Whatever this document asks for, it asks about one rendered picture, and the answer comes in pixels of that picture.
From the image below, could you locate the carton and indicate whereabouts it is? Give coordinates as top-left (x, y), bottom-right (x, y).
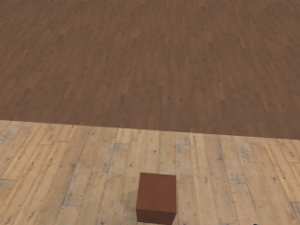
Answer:
top-left (136, 172), bottom-right (177, 225)

